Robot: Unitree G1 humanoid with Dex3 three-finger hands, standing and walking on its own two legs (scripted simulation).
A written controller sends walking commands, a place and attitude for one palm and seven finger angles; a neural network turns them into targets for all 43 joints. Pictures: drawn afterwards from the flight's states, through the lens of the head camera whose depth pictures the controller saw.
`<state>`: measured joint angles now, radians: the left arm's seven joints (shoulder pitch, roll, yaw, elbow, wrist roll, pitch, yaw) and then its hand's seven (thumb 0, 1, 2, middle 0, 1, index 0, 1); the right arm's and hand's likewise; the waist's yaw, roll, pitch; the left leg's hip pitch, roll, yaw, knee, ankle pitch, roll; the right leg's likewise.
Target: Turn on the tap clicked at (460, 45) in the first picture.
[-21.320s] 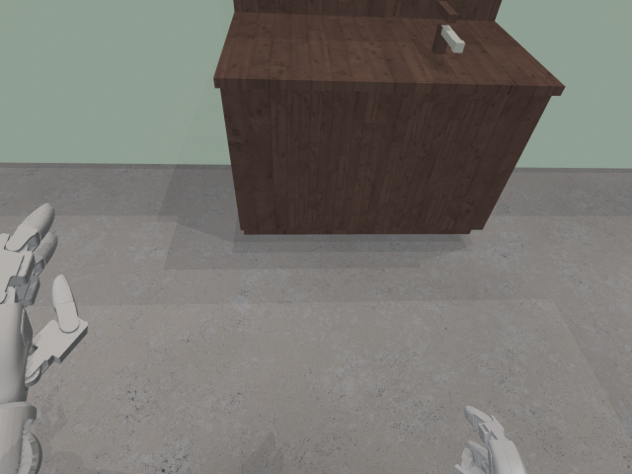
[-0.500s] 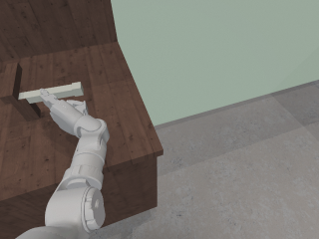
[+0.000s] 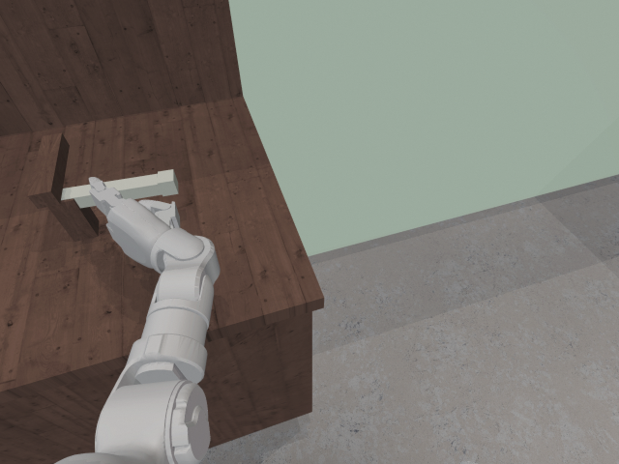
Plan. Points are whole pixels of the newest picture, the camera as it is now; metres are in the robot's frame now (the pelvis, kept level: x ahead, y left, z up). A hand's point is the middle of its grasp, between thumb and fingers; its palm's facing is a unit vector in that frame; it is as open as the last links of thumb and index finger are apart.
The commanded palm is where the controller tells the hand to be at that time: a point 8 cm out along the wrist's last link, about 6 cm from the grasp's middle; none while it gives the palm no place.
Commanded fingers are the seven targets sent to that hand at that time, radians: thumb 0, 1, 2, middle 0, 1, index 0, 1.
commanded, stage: lift the hand up off the lever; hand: left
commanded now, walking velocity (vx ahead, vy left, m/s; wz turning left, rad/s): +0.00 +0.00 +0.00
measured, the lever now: (168, 182) +0.51 +0.23 +0.08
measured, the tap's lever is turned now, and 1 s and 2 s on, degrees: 86 86 86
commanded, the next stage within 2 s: draw the hand back beside the body in 1.28 s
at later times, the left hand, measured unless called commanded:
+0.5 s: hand (168, 206) +0.41 +0.19 +0.13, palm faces +0.81 -0.58 -0.11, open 7.8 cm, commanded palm +0.36 +0.21 +0.13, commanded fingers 0.00 0.90 0.90 -0.15 -0.15 -0.15 -0.15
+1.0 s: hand (165, 198) +0.41 +0.19 +0.14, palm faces +0.79 -0.60 -0.09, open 7.8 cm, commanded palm +0.36 +0.20 +0.15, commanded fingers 0.00 0.90 0.90 -0.15 -0.15 -0.15 -0.15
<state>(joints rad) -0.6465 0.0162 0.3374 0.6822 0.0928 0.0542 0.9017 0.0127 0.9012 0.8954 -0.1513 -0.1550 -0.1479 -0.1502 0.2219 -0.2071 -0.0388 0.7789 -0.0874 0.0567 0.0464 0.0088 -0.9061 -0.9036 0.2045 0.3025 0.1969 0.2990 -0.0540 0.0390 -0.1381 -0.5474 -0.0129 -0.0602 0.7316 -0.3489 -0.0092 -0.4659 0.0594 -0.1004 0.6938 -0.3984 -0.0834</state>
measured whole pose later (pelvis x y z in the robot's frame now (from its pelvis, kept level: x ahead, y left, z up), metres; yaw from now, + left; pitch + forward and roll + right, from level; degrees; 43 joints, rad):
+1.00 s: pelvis -0.01 +0.00 +0.01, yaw +0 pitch +6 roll +0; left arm -0.63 0.00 0.30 0.55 0.05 0.20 0.89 0.01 0.90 0.90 -0.15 -0.15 -0.15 -0.15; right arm 0.19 -0.22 -0.04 0.80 -0.06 0.04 0.01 0.01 -0.91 -0.90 0.20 0.30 0.20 0.30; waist -0.03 0.04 -0.11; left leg -0.43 -0.02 -0.05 0.63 -0.30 -0.01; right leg -0.36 0.06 -0.08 0.61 -0.35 -0.08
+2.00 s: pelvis -0.01 +0.02 +0.03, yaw -4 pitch -5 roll +0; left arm 0.02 0.28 0.11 0.00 -0.08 -0.08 0.12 0.01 0.90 0.90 -0.17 -0.22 -0.17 -0.22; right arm 0.15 -0.24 0.00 0.68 0.01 -0.01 -0.06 0.01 -0.91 -0.90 0.20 0.30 0.20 0.30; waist 0.03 0.05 0.04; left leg -0.09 -0.01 0.01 0.35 -0.19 0.02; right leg -0.04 0.06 -0.02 0.34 -0.22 -0.06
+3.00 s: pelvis -0.01 +0.02 +0.03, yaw -2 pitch -5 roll +0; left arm 0.42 0.33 0.25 -0.35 -0.08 -0.11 0.12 0.01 0.89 0.89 -0.21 -0.31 -0.20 -0.30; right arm 0.17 -0.22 -0.01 0.66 0.00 -0.06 -0.06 0.01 -0.90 -0.90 0.21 0.30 0.20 0.30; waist 0.05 0.07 0.03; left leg -0.09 -0.01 -0.01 0.40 -0.21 0.01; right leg -0.02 0.06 -0.04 0.34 -0.23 -0.06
